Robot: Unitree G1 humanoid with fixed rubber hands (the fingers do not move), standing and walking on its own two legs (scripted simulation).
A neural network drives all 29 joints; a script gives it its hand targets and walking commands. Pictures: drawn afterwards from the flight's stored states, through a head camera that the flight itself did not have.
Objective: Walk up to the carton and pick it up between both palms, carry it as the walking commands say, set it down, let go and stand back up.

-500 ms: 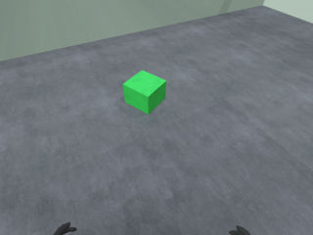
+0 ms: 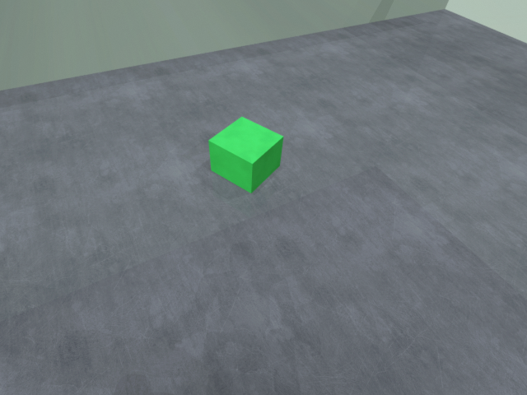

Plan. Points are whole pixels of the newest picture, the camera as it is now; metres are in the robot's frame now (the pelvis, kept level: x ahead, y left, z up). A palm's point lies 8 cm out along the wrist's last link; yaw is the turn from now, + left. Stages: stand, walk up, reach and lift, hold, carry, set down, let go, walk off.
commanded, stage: walk up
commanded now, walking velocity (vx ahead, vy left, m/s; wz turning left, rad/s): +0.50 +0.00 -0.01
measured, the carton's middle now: (246, 153) +1.38 +0.05 -0.66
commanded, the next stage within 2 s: none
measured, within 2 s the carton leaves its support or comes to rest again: neither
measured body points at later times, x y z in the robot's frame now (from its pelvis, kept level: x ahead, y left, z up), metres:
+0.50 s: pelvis +0.20 -0.04 +0.01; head +0.23 -0.05 +0.46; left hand +0.30 +0.20 -0.12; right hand +0.23 -0.29 -0.14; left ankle +0.10 +0.09 -0.64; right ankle +0.19 -0.16 -0.73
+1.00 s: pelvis +0.41 -0.01 +0.00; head +0.44 -0.01 +0.45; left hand +0.48 +0.24 -0.14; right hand +0.39 -0.26 -0.14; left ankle +0.35 +0.12 -0.73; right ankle +0.42 -0.14 -0.70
